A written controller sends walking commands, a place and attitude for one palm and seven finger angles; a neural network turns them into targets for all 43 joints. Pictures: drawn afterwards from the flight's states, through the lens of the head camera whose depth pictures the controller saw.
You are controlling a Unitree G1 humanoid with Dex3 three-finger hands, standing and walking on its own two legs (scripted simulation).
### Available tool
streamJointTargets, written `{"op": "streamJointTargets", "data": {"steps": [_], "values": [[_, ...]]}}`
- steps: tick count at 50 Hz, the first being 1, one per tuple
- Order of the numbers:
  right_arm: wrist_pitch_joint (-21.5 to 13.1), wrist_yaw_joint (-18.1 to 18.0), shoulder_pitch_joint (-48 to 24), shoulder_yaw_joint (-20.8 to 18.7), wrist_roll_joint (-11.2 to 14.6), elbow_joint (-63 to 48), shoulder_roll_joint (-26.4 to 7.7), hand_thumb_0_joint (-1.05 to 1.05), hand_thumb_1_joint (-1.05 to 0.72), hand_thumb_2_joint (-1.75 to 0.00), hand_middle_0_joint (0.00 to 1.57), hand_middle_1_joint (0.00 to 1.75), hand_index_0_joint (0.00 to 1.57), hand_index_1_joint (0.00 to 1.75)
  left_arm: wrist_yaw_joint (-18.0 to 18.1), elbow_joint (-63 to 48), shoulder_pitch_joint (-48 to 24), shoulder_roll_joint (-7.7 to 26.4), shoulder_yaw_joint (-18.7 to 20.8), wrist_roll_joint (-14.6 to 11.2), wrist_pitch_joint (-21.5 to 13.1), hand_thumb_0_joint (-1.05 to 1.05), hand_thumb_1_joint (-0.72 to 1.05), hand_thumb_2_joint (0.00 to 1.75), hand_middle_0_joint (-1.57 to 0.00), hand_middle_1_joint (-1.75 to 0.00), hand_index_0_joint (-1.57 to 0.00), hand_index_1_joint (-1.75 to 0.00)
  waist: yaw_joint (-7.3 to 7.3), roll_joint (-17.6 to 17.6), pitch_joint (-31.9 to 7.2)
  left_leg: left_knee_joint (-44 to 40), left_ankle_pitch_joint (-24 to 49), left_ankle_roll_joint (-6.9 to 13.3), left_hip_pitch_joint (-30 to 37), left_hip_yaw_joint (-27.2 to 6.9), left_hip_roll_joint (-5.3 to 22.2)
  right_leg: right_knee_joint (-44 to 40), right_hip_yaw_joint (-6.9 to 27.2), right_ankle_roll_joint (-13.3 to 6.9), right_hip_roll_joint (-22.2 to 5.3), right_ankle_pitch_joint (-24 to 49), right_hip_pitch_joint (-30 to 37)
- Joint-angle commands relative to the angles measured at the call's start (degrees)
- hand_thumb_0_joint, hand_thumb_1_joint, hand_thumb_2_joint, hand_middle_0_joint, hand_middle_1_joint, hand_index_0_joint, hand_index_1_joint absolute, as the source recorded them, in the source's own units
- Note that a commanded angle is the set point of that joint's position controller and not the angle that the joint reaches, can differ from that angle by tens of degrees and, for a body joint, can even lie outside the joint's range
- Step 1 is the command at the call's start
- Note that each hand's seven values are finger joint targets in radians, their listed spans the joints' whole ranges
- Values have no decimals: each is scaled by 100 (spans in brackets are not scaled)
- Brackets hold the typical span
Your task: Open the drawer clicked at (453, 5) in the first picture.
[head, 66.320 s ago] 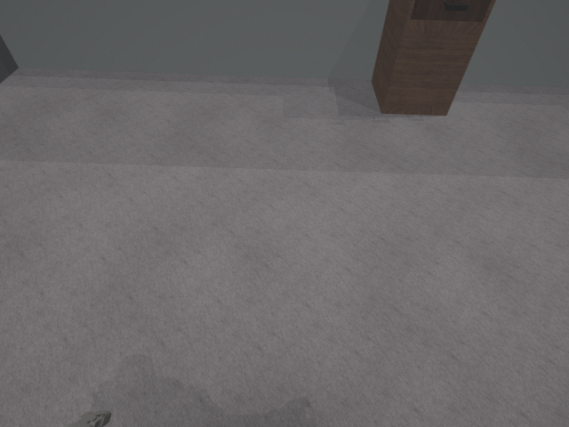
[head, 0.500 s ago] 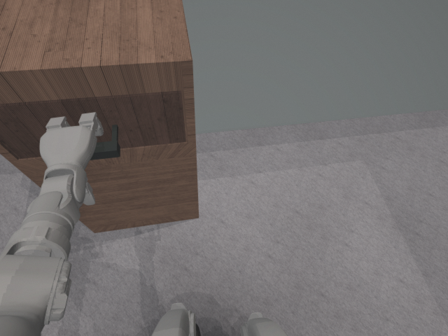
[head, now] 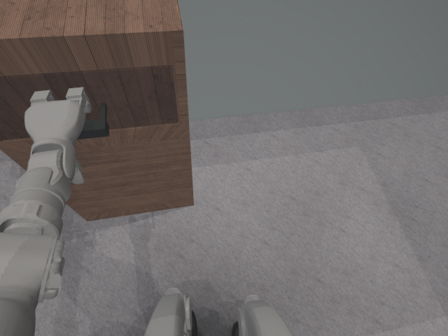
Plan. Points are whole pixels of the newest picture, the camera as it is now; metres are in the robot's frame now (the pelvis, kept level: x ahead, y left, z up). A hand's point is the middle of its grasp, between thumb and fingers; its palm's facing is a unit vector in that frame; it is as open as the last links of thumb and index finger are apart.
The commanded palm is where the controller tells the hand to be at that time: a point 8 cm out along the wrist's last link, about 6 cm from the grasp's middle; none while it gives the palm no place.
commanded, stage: lower the fingers behind the handle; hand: left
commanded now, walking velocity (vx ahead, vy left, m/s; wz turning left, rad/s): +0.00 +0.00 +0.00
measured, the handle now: (80, 120) +0.53 +0.27 -0.01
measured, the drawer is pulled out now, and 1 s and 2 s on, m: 0.00 0.00 0.00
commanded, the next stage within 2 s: lift the fingers back up to retry in 0.32 s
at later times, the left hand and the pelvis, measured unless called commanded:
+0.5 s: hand (70, 140) +0.47 +0.28 +0.00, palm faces -0.04 -0.02 -1.00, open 13.8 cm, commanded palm +0.46 +0.26 +0.04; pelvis -0.01 +0.00 +0.00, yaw +0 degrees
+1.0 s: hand (59, 122) +0.48 +0.28 +0.05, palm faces -0.05 -0.06 -1.00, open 13.8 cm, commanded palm +0.46 +0.26 +0.11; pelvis +0.03 +0.01 +0.05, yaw +1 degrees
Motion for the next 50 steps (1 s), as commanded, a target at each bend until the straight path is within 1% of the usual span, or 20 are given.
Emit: {"op": "streamJointTargets", "data": {"steps": [1,3,7,9,13,15,17,18,23,25,27,30,35,38,40,41,44,45,46,50], "values": [[-136,-71,790,-354,-18,-303,-1026,0,-90,-90,20,30,20,30,-225,-303,-1388,1115,178,-82,137,0,-50,30,-30,-120,-30,-120,-115,94,-1812,-769,627,-61,2368,-387,-54,-984,69,-94,88,682,77],[-152,-77,781,-337,-1,-307,-1012,0,-90,-90,20,30,20,30,-257,-246,-1293,1054,150,-150,164,0,-50,30,-30,-120,-30,-120,-122,-53,-1722,-773,560,-43,2276,-370,-59,-1034,72,-81,87,658,148],[-217,-119,769,-299,37,-281,-1025,0,-90,-90,20,30,20,30,-294,-283,-1587,1275,209,-165,148,0,-50,30,-30,-120,-30,-120,-208,-135,-1666,-734,244,-2,1998,-345,-71,-1058,137,-48,60,495,140],[-232,-123,787,-292,21,-290,-1038,0,-90,-90,20,30,20,30,-328,-299,-1481,1380,304,-186,132,0,-50,30,-30,-120,-30,-120,-122,-72,-1771,-745,368,-15,2052,-348,-69,-1019,122,-69,61,560,220],[-261,-124,769,-297,29,-294,-1005,0,-90,-90,20,30,20,30,-343,-264,-1444,1094,92,-157,107,0,-50,30,-30,-120,-30,-120,-188,-8,-1589,-747,278,-20,2084,-357,-66,-1053,108,-65,72,488,35],[-266,-139,786,-282,31,-282,-1025,0,-90,-90,20,30,20,30,-334,-287,-1483,1400,299,-162,83,0,-50,30,-30,-120,-30,-120,-150,-111,-1698,-704,325,1,1973,-335,-66,-1031,141,-54,63,545,171],[-263,-135,781,-292,35,-301,-1007,0,-90,-90,20,30,20,30,-341,-331,-1378,1269,225,-156,75,0,-50,30,-30,-120,-30,-120,-108,21,-1710,-727,370,-19,2033,-314,-82,-1047,138,-68,66,563,179],[-261,-133,802,-297,25,-284,-1019,0,-90,-90,20,30,20,30,-330,-349,-1427,1242,199,-135,71,0,-50,30,-30,-120,-30,-120,-140,-20,-1737,-741,406,-27,2116,-357,-61,-1027,108,-70,73,577,133],[-222,-119,804,-335,19,-310,-1008,0,-90,-90,20,30,20,30,-277,-697,-1290,1331,358,-200,40,0,-50,30,-30,-120,-30,-120,0,86,-2023,-815,703,-43,2423,-329,-67,-1101,120,-75,90,778,415],[-204,-119,819,-362,20,-283,-1016,0,-90,-90,20,30,20,30,-225,-1083,-1581,1447,424,-186,1,0,-50,30,-30,-120,-30,-120,13,371,-2214,-923,854,-71,2785,-370,-41,-1144,103,-82,96,855,440],[-173,-134,801,-361,26,-262,-1019,0,-90,-90,20,30,20,30,-164,-1083,-1558,1501,482,-177,24,0,-50,30,-30,-120,-30,-120,8,233,-2091,-1051,829,-80,2886,-413,-33,-1248,82,-83,107,824,507],[-172,-140,822,-415,10,-206,-1010,0,-90,-90,20,30,20,30,-39,-1449,-1786,1505,527,-162,-22,0,-50,30,-30,-120,-30,-120,27,508,-2332,-1193,1147,-111,3423,-458,-10,-1356,64,-96,114,996,584],[-157,-144,816,-466,-26,-107,-988,0,-90,-90,20,30,20,30,131,-1768,-1922,1429,556,-144,-105,0,-50,30,-30,-120,-30,-120,11,605,-2397,-1389,1604,-141,3959,-491,13,-1560,46,-109,131,1260,781],[-139,-124,801,-480,-34,-52,-976,0,-90,-90,20,30,20,30,197,-1651,-1791,1215,442,-176,-42,0,-50,30,-30,-120,-30,-120,-15,591,-2120,-1513,1717,-147,4083,-444,-5,-1729,25,-125,146,1344,927],[-89,-135,799,-464,-26,-38,-1014,0,-90,-90,20,30,20,30,206,-1668,-1838,1523,639,-164,-8,0,-50,30,-30,-120,-30,-120,42,519,-2233,-1597,1920,-150,4141,-440,-10,-1789,45,-111,137,1499,1135],[-89,-117,803,-471,-35,-52,-990,0,-90,-90,20,30,20,30,172,-1625,-1775,1234,422,-195,44,0,-50,30,-30,-120,-30,-120,34,711,-2121,-1629,2024,-167,4269,-410,-24,-1829,14,-139,151,1527,1133],[-44,-100,804,-511,-28,-56,-982,0,-90,-90,20,30,20,30,59,-1687,-1656,1083,372,-243,94,0,-50,30,-30,-120,-30,-120,43,594,-2209,-1728,2488,-196,4621,-419,10,-1945,-1,-143,161,1792,1353],[-30,-94,828,-524,-13,-65,-962,0,-90,-90,20,30,20,30,28,-1853,-1740,1024,315,-242,52,0,-50,30,-30,-120,-30,-120,60,741,-2327,-1767,2656,-214,4791,-419,16,-1981,-1,-130,160,1889,1382],[-18,-83,833,-543,-22,-46,-962,0,-90,-90,20,30,20,30,-27,-1770,-1576,918,265,-266,80,0,-50,30,-30,-120,-30,-120,74,747,-2190,-1777,2777,-226,4878,-409,27,-2011,-11,-151,177,1924,1409],[88,-55,751,-548,22,-135,-948,0,-90,-90,20,30,20,30,-164,-1942,-1187,952,378,-308,39,0,-50,30,-30,-120,-30,-120,189,453,-2193,-1919,3225,-211,4945,-347,16,-2153,13,-122,168,2327,1865]]}}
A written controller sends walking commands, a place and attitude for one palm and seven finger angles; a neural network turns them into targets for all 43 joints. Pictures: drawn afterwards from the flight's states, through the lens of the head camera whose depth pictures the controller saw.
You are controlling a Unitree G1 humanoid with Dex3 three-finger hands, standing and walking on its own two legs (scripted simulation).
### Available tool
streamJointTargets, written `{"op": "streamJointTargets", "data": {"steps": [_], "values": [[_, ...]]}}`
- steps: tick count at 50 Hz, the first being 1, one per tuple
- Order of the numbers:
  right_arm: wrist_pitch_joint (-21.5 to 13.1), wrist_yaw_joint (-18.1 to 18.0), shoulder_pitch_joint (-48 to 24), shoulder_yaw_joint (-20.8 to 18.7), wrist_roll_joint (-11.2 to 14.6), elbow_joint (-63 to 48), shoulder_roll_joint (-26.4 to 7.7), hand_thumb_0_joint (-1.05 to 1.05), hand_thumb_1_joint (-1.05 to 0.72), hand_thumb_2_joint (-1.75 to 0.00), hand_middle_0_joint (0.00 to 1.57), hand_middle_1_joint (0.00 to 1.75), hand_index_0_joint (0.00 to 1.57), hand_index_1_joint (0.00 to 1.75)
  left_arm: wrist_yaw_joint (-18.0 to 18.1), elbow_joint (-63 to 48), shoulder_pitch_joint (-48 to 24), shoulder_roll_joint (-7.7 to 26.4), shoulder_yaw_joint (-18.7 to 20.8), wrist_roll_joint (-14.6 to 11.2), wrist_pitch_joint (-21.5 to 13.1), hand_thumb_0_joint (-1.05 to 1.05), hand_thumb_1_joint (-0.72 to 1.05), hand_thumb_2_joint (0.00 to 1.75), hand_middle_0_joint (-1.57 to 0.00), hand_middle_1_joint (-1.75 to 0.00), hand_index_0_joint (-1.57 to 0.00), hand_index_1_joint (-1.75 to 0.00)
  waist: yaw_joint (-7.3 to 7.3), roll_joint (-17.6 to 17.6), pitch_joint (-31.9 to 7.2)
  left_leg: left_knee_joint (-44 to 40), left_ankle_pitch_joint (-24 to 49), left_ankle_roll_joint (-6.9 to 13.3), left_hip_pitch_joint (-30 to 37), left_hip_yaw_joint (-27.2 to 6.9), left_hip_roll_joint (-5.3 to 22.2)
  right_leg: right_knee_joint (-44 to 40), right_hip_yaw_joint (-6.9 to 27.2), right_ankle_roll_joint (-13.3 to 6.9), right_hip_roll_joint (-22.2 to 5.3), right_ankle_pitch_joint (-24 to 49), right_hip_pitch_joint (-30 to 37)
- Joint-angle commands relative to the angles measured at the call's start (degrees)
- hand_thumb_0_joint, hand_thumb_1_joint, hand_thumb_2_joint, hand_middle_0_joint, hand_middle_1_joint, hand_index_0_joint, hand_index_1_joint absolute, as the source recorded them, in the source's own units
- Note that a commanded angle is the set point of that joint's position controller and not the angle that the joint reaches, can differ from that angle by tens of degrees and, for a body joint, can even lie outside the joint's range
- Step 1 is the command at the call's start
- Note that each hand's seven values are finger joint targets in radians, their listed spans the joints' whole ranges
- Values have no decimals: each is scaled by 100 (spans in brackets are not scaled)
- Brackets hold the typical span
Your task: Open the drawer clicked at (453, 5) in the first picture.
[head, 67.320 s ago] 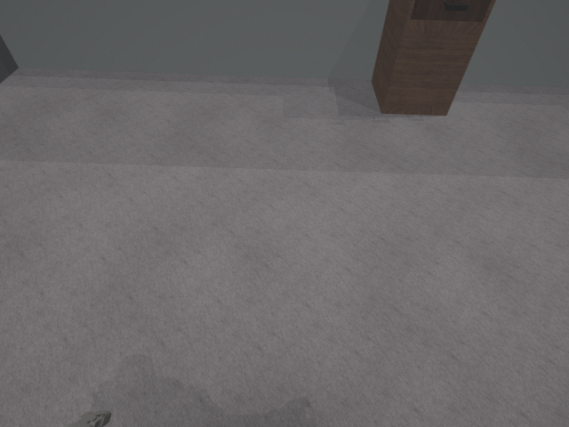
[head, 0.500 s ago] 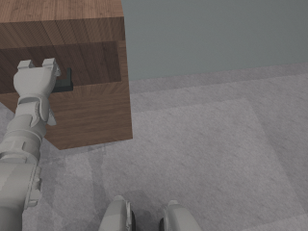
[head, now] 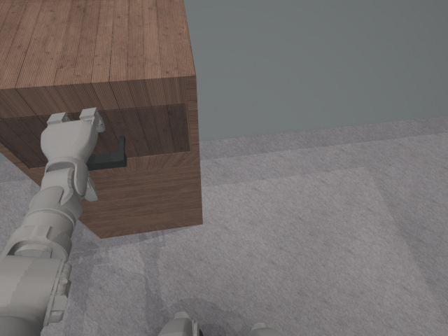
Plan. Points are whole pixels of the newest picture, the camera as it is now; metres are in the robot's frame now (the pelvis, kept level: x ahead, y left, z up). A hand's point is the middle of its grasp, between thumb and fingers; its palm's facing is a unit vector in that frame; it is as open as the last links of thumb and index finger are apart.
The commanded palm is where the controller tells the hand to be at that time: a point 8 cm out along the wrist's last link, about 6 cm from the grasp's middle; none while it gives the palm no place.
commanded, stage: lift the fingers back up to retry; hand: left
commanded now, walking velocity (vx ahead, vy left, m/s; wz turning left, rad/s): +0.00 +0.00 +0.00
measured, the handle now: (101, 152) +0.50 +0.26 -0.05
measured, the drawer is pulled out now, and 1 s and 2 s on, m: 0.00 0.00 0.00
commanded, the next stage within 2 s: re-aim the fingers above the handle in 0.20 s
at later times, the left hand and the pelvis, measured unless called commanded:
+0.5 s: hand (79, 166) +0.42 +0.26 +0.01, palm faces -0.03 -0.03 -1.00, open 13.8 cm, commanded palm +0.41 +0.25 +0.06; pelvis +0.00 -0.01 +0.01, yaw +1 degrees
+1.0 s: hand (87, 161) +0.44 +0.25 +0.01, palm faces -0.07 -0.03 -1.00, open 13.8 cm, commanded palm +0.42 +0.25 +0.06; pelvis +0.00 -0.02 +0.00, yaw +0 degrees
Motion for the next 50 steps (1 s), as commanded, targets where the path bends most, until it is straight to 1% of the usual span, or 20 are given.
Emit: {"op": "streamJointTargets", "data": {"steps": [1,6,7,8,10,15,16,19,23,27,30,33,35,39,41,42,45,46,47,50], "values": [[0,-27,639,-348,1,-315,-974,0,-90,-90,20,30,20,30,109,-1188,-1867,1285,300,-23,-34,0,-50,30,-30,-120,-30,-120,53,439,-2185,-617,2906,-215,3285,-372,83,-654,-122,-180,190,1900,229],[87,22,517,-355,16,-429,-950,0,-90,-90,20,30,20,30,117,-1123,-1231,1112,299,3,-99,0,-50,30,-30,-120,-30,-120,173,185,-1909,-688,2916,-170,3008,-248,38,-690,-70,-187,160,2181,525],[117,20,480,-360,31,-455,-952,0,-90,-90,20,30,20,30,154,-1149,-1208,1241,421,47,-116,0,-50,30,-30,-120,-30,-120,195,32,-1940,-720,2844,-164,2945,-253,28,-713,-56,-170,154,2188,578],[108,20,472,-369,20,-470,-953,0,-90,-90,20,30,20,30,164,-1169,-1287,1079,271,21,-118,0,-50,30,-30,-120,-30,-120,114,33,-1837,-710,2698,-139,2896,-222,13,-730,-44,-172,152,2149,579],[108,9,441,-377,22,-471,-953,0,-90,-90,20,30,20,30,244,-1422,-1520,1363,486,63,-225,0,-50,30,-30,-120,-30,-120,148,159,-2066,-705,2736,-134,3001,-227,1,-709,3,-163,136,2222,620],[61,2,380,-427,-13,-438,-919,0,-90,-90,20,30,20,30,454,-1668,-1587,1377,586,126,-348,0,-50,30,-30,-120,-30,-120,144,352,-2261,-576,2907,-165,3220,-274,-7,-606,3,-167,141,2211,460],[41,5,376,-419,-14,-423,-910,0,-90,-90,20,30,20,30,467,-1577,-1597,1165,395,121,-299,0,-50,30,-30,-120,-30,-120,93,323,-2109,-562,2837,-175,3168,-295,-7,-580,-23,-183,145,2120,381],[29,11,356,-411,-5,-395,-930,0,-90,-90,20,30,20,30,489,-1474,-1705,1232,437,75,-186,0,-50,30,-30,-120,-30,-120,86,241,-2096,-606,2590,-160,3075,-277,-24,-636,-3,-181,130,2028,456],[19,0,320,-413,25,-408,-892,0,-90,-90,20,30,20,30,416,-1313,-1724,891,97,91,-60,0,-50,30,-30,-120,-30,-120,14,237,-1973,-651,2383,-148,3111,-271,-54,-727,-2,-178,137,1917,401],[4,-41,323,-367,55,-415,-897,0,-90,-90,20,30,20,30,312,-1233,-2091,973,51,84,-76,0,-50,30,-30,-120,-30,-120,-60,104,-1854,-744,1967,-113,2890,-267,-71,-824,39,-147,106,1696,388],[-1,-72,343,-333,61,-417,-923,0,-90,-90,20,30,20,30,311,-1070,-2157,1342,289,134,-131,0,-50,30,-30,-120,-30,-120,-1,72,-1846,-765,1759,-103,2691,-267,-82,-803,70,-154,91,1569,435],[-31,-73,367,-315,30,-430,-925,0,-90,-90,20,30,20,30,364,-965,-2160,1374,315,148,-132,0,-50,30,-30,-120,-30,-120,33,236,-1896,-712,1702,-97,2589,-212,-102,-750,83,-167,90,1516,430],[-4,-67,370,-291,38,-430,-944,0,-90,-90,20,30,20,30,380,-839,-2002,1731,598,173,-116,0,-50,30,-30,-120,-30,-120,144,152,-2086,-700,1752,-101,2450,-200,-111,-698,107,-154,89,1635,607],[-26,-37,414,-308,38,-448,-939,0,-90,-90,20,30,20,30,305,-698,-1881,1436,396,103,-48,0,-50,30,-30,-120,-30,-120,99,132,-2015,-658,1823,-89,2349,-132,-114,-695,113,-153,96,1800,675],[-18,-58,472,-298,45,-416,-976,0,-90,-90,20,30,20,30,256,-636,-1876,1668,494,104,-69,0,-50,30,-30,-120,-30,-120,97,51,-1974,-633,1748,-73,2247,-113,-115,-696,150,-134,99,1823,724],[-23,-73,471,-313,76,-431,-953,0,-90,-90,20,30,20,30,245,-801,-2096,1581,379,128,-118,0,-50,30,-30,-120,-30,-120,9,19,-2045,-652,1689,-62,2256,-125,-110,-749,171,-108,92,1797,683],[-59,-82,554,-354,66,-378,-943,0,-90,-90,20,30,20,30,202,-965,-1995,1572,442,93,-291,0,-50,30,-30,-120,-30,-120,38,139,-2263,-620,1915,-76,2500,-157,-97,-713,156,-119,104,1917,666],[-74,-86,566,-350,46,-340,-956,0,-90,-90,20,30,20,30,198,-904,-2031,1487,364,69,-301,0,-50,30,-30,-120,-30,-120,-18,171,-2016,-597,1860,-71,2438,-146,-88,-706,145,-135,110,1848,555],[-77,-87,573,-367,54,-316,-947,0,-90,-90,20,30,20,30,236,-1104,-2259,1509,367,104,-372,0,-50,30,-30,-120,-30,-120,-52,220,-2110,-606,1870,-79,2505,-183,-72,-710,138,-122,110,1819,460],[-90,-57,585,-388,31,-288,-946,0,-90,-90,20,30,20,30,338,-1134,-2138,1500,450,96,-415,0,-50,30,-30,-120,-30,-120,6,367,-2273,-593,2001,-103,2682,-211,-72,-672,110,-140,122,1802,396]]}}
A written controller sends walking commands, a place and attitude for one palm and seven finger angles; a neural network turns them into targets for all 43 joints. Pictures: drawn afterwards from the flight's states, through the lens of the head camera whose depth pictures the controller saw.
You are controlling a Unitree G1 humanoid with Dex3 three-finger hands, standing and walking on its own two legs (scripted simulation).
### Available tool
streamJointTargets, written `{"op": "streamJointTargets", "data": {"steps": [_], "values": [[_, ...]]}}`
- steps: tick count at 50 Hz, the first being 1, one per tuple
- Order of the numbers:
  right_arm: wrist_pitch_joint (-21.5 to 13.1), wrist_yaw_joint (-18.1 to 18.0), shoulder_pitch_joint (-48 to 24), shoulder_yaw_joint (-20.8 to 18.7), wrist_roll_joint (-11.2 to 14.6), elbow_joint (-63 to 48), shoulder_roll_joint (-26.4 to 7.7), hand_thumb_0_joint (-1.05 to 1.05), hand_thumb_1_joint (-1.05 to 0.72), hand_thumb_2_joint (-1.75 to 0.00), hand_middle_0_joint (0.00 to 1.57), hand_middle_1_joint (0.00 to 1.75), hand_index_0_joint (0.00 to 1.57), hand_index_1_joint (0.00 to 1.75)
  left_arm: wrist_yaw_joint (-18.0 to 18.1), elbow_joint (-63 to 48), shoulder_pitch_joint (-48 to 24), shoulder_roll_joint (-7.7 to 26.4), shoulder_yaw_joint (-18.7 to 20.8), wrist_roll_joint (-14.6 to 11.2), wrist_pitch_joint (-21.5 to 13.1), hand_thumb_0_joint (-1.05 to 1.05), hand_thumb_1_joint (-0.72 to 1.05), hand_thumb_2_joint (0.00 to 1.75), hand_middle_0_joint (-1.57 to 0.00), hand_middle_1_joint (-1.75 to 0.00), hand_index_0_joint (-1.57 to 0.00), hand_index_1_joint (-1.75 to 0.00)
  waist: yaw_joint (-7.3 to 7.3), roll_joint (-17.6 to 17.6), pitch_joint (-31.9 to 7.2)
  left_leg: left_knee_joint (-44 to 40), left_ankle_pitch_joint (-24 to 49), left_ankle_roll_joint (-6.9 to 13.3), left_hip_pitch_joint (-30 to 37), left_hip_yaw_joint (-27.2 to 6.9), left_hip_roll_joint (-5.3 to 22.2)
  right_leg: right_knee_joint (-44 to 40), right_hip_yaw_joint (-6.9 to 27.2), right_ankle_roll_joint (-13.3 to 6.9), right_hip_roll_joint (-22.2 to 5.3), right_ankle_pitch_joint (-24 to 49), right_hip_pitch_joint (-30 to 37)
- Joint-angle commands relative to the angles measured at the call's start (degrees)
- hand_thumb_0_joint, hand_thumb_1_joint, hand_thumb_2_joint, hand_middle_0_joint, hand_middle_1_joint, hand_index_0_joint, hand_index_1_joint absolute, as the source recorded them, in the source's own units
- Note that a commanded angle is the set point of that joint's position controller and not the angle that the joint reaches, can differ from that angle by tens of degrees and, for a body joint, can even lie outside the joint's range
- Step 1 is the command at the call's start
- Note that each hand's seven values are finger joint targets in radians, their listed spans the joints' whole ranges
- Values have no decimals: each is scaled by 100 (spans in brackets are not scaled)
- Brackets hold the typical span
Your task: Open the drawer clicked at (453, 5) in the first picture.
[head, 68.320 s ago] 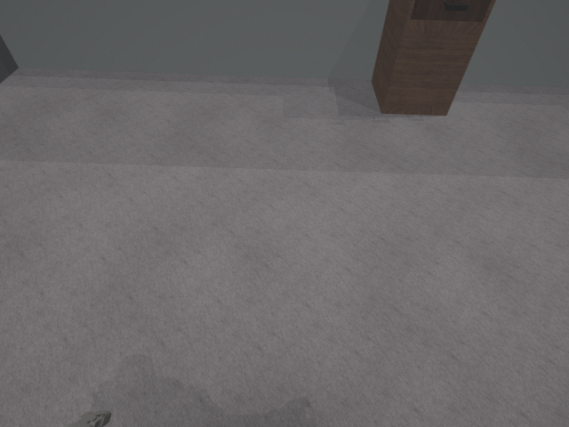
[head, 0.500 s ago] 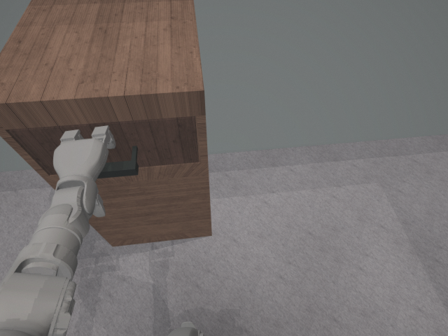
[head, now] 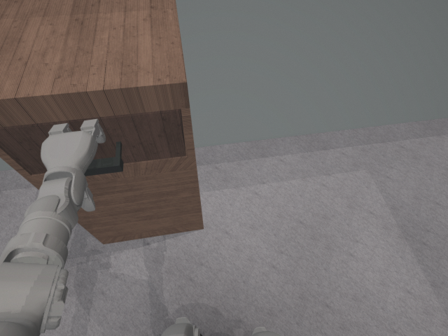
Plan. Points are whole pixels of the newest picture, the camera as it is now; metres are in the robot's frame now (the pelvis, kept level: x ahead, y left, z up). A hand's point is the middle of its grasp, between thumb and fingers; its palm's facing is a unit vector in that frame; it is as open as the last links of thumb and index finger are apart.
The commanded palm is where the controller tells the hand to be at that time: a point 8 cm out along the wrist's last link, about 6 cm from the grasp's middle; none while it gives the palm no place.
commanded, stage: re-aim the fingers above the handle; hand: left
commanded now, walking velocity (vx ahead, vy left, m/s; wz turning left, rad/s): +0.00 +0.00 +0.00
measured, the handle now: (98, 157) +0.50 +0.27 -0.06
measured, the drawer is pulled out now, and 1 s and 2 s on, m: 0.00 0.00 0.00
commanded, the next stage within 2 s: lower the fingers behind the handle in 1.32 s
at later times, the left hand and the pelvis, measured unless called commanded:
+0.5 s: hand (74, 167) +0.44 +0.28 +0.00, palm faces -0.06 -0.04 -1.00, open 13.8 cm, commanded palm +0.43 +0.27 +0.06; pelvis +0.01 +0.01 +0.00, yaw +0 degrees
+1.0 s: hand (80, 166) +0.44 +0.27 +0.01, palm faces -0.08 -0.03 -1.00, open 13.8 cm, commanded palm +0.43 +0.26 +0.06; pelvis +0.01 +0.00 +0.00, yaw +0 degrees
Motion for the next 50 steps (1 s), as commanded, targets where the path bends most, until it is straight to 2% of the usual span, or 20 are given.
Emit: {"op": "streamJointTargets", "data": {"steps": [1,5,6,10,12,14,16,17,19,20,25,26,29,31,35,38,42,45,48,50], "values": [[-146,-12,484,-305,-59,-295,-938,0,-90,-90,20,30,20,30,374,-1047,-2205,1588,478,-32,-45,0,-50,30,-30,-120,-30,-120,12,217,-2068,-338,1813,15,2264,-214,-92,-589,65,-42,107,1703,253],[-111,26,427,-307,-59,-331,-928,0,-90,-90,20,30,20,30,491,-1116,-2213,1587,494,41,84,0,-50,30,-30,-120,-30,-120,60,368,-2366,-356,2055,-20,2428,-228,-95,-548,41,-41,119,1858,293],[-104,33,425,-290,-61,-320,-940,0,-90,-90,20,30,20,30,468,-883,-2086,1469,388,11,185,0,-50,30,-30,-120,-30,-120,28,205,-2071,-353,1935,-6,2302,-207,-95,-577,26,-47,122,1770,267],[-85,20,396,-288,-29,-380,-935,0,-90,-90,20,30,20,30,386,-1052,-2197,1576,434,-1,230,0,-50,30,-30,-120,-30,-120,49,173,-2317,-417,2018,1,2398,-196,-100,-631,67,-20,106,1951,479],[-87,12,406,-284,-19,-393,-925,0,-90,-90,20,30,20,30,315,-1123,-2274,1422,297,-7,207,0,-50,30,-30,-120,-30,-120,-7,222,-2148,-439,2064,-3,2448,-206,-81,-655,39,-27,109,1944,378],[-52,-14,348,-248,-41,-388,-980,0,-90,-90,20,30,20,30,247,-1027,-2054,1833,612,-21,168,0,-50,30,-30,-120,-30,-120,107,186,-2051,-425,2063,4,2377,-214,-84,-622,58,-51,103,1903,436],[-61,-32,376,-270,-36,-406,-939,0,-90,-90,20,30,20,30,217,-1020,-2080,1573,386,2,94,0,-50,30,-30,-120,-30,-120,21,202,-1957,-398,2015,17,2348,-175,-96,-631,55,-33,97,1920,380],[-56,-39,364,-274,-21,-413,-943,0,-90,-90,20,30,20,30,229,-1137,-2130,1733,515,43,31,0,-50,30,-30,-120,-30,-120,48,173,-2045,-404,2057,8,2365,-207,-90,-631,58,-28,93,1930,356],[-89,-24,409,-300,-42,-426,-903,0,-90,-90,20,30,20,30,194,-1177,-2205,1312,231,-16,-24,0,-50,30,-30,-120,-30,-120,-66,200,-2002,-377,2148,1,2506,-236,-68,-622,13,-46,99,1905,231],[-80,-26,407,-315,-29,-426,-916,0,-90,-90,20,30,20,30,216,-1243,-2167,1455,345,12,-92,0,-50,30,-30,-120,-30,-120,-1,266,-2167,-377,2179,-24,2622,-271,-64,-608,19,-33,105,1867,179],[-93,17,419,-356,-57,-384,-889,0,-90,-90,20,30,20,30,297,-1448,-2470,1056,57,11,-137,0,-50,30,-30,-120,-30,-120,-110,469,-2145,-350,2332,-89,2968,-409,-7,-566,-67,-60,129,1678,-237],[-96,26,454,-368,-88,-354,-910,0,-90,-90,20,30,20,30,326,-1302,-2260,1140,190,-5,-81,0,-50,30,-30,-120,-30,-120,-32,463,-2154,-330,2393,-101,3018,-422,-1,-530,-93,-85,140,1628,-226],[-79,58,425,-359,-104,-349,-896,0,-90,-90,20,30,20,30,431,-1334,-2446,1060,166,18,20,0,-50,30,-30,-120,-30,-120,-84,408,-2162,-330,2494,-118,3038,-460,7,-524,-125,-87,148,1643,-262],[-47,59,391,-317,-102,-337,-948,0,-90,-90,20,30,20,30,486,-1173,-2376,1371,360,46,149,0,-50,30,-30,-120,-30,-120,21,393,-2092,-366,2286,-105,2842,-422,-7,-502,-109,-91,142,1560,-185],[-6,69,339,-285,-82,-407,-931,0,-90,-90,20,30,20,30,499,-1154,-2348,1489,429,98,324,0,-50,30,-30,-120,-30,-120,87,367,-2392,-400,2406,-98,2802,-361,-47,-510,-72,-69,137,1792,136],[-14,68,338,-294,-82,-433,-923,0,-90,-90,20,30,20,30,398,-1108,-2162,1291,285,58,394,0,-50,30,-30,-120,-30,-120,99,355,-2258,-427,2348,-78,2798,-295,-37,-564,-75,-75,141,1801,224],[-10,20,331,-272,-22,-479,-902,0,-90,-90,20,30,20,30,209,-1011,-1978,1296,263,11,334,0,-50,30,-30,-120,-30,-120,63,-8,-1999,-508,2087,-8,2473,-228,-67,-696,3,-31,118,1866,422],[-30,-16,352,-282,-17,-494,-891,0,-90,-90,20,30,20,30,151,-1270,-2105,1425,315,19,136,0,-50,30,-30,-120,-30,-120,75,166,-2147,-517,2082,-7,2536,-226,-74,-688,53,-36,98,1905,474],[-66,-18,354,-301,-28,-460,-887,0,-90,-90,20,30,20,30,195,-1229,-2011,1278,242,20,16,0,-50,30,-30,-120,-30,-120,41,193,-1823,-492,1904,-7,2489,-250,-69,-693,25,-63,109,1647,243],[-89,-19,380,-323,-23,-438,-875,0,-90,-90,20,30,20,30,265,-1274,-2240,1171,162,19,-48,0,-50,30,-30,-120,-30,-120,-67,113,-1923,-470,1878,2,2529,-297,-64,-694,32,-38,104,1613,116]]}}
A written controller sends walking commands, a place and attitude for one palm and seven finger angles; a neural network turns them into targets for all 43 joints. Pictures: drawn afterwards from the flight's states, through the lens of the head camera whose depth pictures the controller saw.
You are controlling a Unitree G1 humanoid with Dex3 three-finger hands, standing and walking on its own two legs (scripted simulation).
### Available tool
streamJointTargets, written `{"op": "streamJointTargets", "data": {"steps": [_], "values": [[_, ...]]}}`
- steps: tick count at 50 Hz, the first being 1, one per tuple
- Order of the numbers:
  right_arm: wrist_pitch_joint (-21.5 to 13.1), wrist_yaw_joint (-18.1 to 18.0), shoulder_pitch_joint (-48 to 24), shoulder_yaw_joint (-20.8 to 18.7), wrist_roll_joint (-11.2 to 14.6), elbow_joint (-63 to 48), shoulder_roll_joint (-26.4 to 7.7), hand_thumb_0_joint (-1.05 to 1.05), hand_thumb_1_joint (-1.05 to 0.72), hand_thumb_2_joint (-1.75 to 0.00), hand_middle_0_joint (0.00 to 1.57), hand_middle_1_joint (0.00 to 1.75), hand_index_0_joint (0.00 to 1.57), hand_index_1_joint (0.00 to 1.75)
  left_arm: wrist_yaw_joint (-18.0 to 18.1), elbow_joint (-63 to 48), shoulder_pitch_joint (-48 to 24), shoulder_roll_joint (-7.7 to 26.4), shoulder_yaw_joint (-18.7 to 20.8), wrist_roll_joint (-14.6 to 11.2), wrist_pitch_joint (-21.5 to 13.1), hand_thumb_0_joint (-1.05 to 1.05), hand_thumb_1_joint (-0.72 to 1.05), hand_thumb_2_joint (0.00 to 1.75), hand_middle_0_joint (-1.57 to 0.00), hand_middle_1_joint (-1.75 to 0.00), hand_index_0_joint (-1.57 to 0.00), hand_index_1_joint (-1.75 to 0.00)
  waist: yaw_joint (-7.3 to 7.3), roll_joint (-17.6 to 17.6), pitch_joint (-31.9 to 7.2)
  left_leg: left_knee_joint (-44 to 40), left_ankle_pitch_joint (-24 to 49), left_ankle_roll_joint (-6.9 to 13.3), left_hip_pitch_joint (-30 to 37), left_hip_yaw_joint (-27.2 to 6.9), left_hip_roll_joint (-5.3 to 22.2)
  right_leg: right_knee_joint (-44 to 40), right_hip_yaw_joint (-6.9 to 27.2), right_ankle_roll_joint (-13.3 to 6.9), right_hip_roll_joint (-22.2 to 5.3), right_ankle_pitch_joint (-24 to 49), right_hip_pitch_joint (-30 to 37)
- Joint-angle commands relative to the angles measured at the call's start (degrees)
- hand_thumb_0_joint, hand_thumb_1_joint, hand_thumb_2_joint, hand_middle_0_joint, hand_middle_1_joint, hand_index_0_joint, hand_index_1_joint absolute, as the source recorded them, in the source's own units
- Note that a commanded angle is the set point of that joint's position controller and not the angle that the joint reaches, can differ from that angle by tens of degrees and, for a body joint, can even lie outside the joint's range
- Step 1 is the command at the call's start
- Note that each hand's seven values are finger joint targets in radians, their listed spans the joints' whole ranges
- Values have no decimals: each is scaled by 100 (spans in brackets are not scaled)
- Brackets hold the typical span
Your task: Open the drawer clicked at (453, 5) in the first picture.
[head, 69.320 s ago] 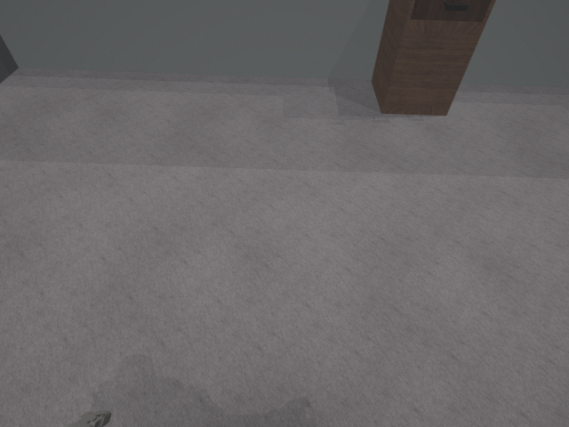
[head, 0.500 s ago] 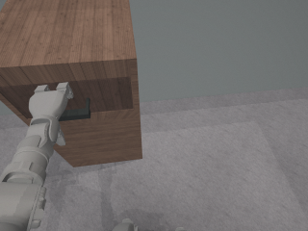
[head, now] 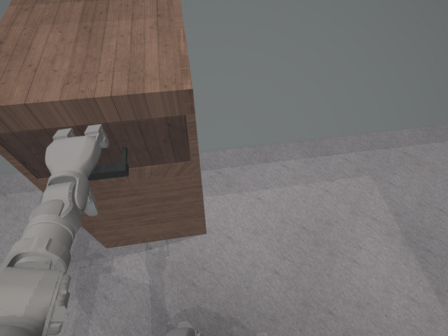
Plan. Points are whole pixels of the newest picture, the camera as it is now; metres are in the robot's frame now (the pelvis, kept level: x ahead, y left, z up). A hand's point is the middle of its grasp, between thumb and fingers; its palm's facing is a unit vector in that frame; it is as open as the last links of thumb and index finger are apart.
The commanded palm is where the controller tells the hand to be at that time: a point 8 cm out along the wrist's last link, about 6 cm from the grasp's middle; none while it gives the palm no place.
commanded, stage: re-aim the fingers above the handle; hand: left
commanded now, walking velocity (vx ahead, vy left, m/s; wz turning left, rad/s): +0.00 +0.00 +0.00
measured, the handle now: (104, 162) +0.50 +0.27 -0.06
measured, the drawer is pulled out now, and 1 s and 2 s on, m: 0.00 0.00 0.00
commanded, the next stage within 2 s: lower the fingers behind the handle in 0.32 s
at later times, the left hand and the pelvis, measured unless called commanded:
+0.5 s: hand (86, 172) +0.43 +0.27 +0.00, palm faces -0.07 -0.04 -1.00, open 13.8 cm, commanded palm +0.42 +0.27 +0.05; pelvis +0.00 -0.01 +0.00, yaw +0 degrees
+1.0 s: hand (92, 178) +0.44 +0.28 -0.04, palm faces -0.06 -0.04 -1.00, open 13.8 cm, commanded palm +0.43 +0.26 +0.02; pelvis -0.01 +0.01 -0.02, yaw -1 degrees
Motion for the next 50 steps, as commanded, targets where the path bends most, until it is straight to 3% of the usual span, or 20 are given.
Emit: {"op": "streamJointTargets", "data": {"steps": [1,5,8,9,10,13,17,19,22,24,27,30,34,37,38,42,44,45,48,50], "values": [[-165,-59,501,-339,-45,-282,-965,0,-90,-90,20,30,20,30,346,-977,-2326,1436,337,-6,-98,0,-50,30,-30,-120,-30,-120,-97,145,-1760,-348,1793,-40,2233,-333,-23,-550,-20,-94,134,1498,-155],[-182,-46,500,-344,-57,-284,-954,0,-90,-90,20,30,20,30,498,-1223,-2611,1588,420,48,-86,0,-50,30,-30,-120,-30,-120,-72,424,-2318,-276,2071,-60,2422,-316,-49,-461,5,-85,137,1757,-63],[-158,-30,485,-312,-68,-263,-986,0,-90,-90,20,30,20,30,504,-882,-2345,1703,511,35,87,0,-50,30,-30,-120,-30,-120,10,254,-2149,-263,2026,-56,2170,-266,-74,-442,-8,-90,139,1803,89],[-168,-19,471,-306,-63,-268,-971,0,-90,-90,20,30,20,30,474,-880,-2467,1567,403,-6,124,0,-50,30,-30,-120,-30,-120,-73,289,-2110,-271,2028,-44,2157,-248,-72,-475,-1,-86,134,1866,103],[-155,-31,487,-314,-42,-271,-975,0,-90,-90,20,30,20,30,458,-916,-2463,1700,484,36,120,0,-50,30,-30,-120,-30,-120,-20,267,-2247,-279,2059,-52,2185,-247,-68,-461,6,-69,130,1925,149],[-152,-44,486,-300,-37,-293,-968,0,-90,-90,20,30,20,30,326,-801,-2327,1536,313,-10,186,0,-50,30,-30,-120,-30,-120,-74,154,-2065,-271,2011,-17,2073,-174,-91,-524,37,-58,128,2050,289],[-157,-65,484,-323,-17,-332,-937,0,-90,-90,20,30,20,30,215,-1123,-2272,1587,398,-20,-24,0,-50,30,-30,-120,-30,-120,-6,286,-2201,-284,2188,-25,2267,-187,-70,-536,56,-59,127,2149,290],[-160,-57,480,-322,-41,-323,-936,0,-90,-90,20,30,20,30,192,-1070,-2066,1544,439,-79,-80,0,-50,30,-30,-120,-30,-120,-13,101,-2127,-248,2233,-7,2157,-180,-78,-509,51,-70,122,2252,403],[-123,-74,432,-295,-17,-312,-967,0,-90,-90,20,30,20,30,256,-939,-2004,1868,640,-9,-104,0,-50,30,-30,-120,-30,-120,30,28,-1889,-265,1949,9,1777,-144,-103,-513,98,-44,102,2181,389],[-131,-50,434,-289,-39,-303,-978,0,-90,-90,20,30,20,30,270,-862,-1982,1769,584,-23,-109,0,-50,30,-30,-120,-30,-120,14,23,-1847,-224,1929,8,1697,-131,-110,-472,95,-65,91,2174,381],[-145,-62,443,-310,-23,-316,-953,0,-90,-90,20,30,20,30,334,-949,-2252,1659,415,53,-169,0,-50,30,-30,-120,-30,-120,-104,134,-1872,-168,1774,6,1725,-166,-102,-454,99,-46,103,1959,89],[-173,-62,494,-341,-55,-293,-954,0,-90,-90,20,30,20,30,362,-1016,-2155,1694,522,7,-301,0,-50,30,-30,-120,-30,-120,-69,223,-2225,-61,1909,-11,1913,-219,-89,-351,76,-52,117,1948,13],[-200,-52,521,-337,-106,-197,-978,0,-90,-90,20,30,20,30,447,-960,-2312,1721,553,49,-339,0,-50,30,-30,-120,-30,-120,-110,293,-2144,74,1978,-40,1879,-300,-45,-173,4,-89,134,1809,-336],[-226,-19,520,-365,-119,-196,-959,0,-90,-90,20,30,20,30,575,-1060,-2573,1425,328,97,-316,0,-50,30,-30,-120,-30,-120,-195,530,-2217,118,1929,-86,2103,-383,-2,-131,-67,-86,156,1511,-779],[-225,-20,542,-364,-143,-172,-986,0,-90,-90,20,30,20,30,612,-894,-2435,1541,435,106,-263,0,-50,30,-30,-120,-30,-120,-150,373,-2302,153,1929,-86,2087,-410,-2,-89,-73,-94,169,1474,-757],[-215,-6,563,-330,-160,-153,-1015,0,-90,-90,20,30,20,30,696,-775,-2731,1627,457,149,-94,0,-50,30,-30,-120,-30,-120,-197,445,-2366,200,1917,-103,2024,-449,22,-1,-109,-85,172,1393,-944],[-208,7,571,-305,-187,-144,-1044,0,-90,-90,20,30,20,30,663,-665,-2654,1745,560,119,1,0,-50,30,-30,-120,-30,-120,-149,472,-2385,229,2015,-108,2014,-453,32,57,-125,-111,182,1437,-892],[-188,-3,572,-306,-174,-169,-1036,0,-90,-90,20,30,20,30,678,-706,-2558,1888,664,173,4,0,-50,30,-30,-120,-30,-120,-63,496,-2628,248,2148,-119,2040,-444,16,98,-104,-93,182,1559,-804],[-188,23,583,-311,-203,-167,-1006,0,-90,-90,20,30,20,30,645,-641,-2363,1511,440,170,68,0,-50,30,-30,-120,-30,-120,-91,556,-2506,284,2307,-150,2168,-457,63,122,-163,-114,207,1552,-949],[-180,29,584,-311,-196,-168,-1008,0,-90,-90,20,30,20,30,621,-660,-2349,1571,512,163,48,0,-50,30,-30,-120,-30,-120,-76,557,-2568,293,2345,-169,2180,-499,89,166,-172,-104,206,1526,-1023]]}}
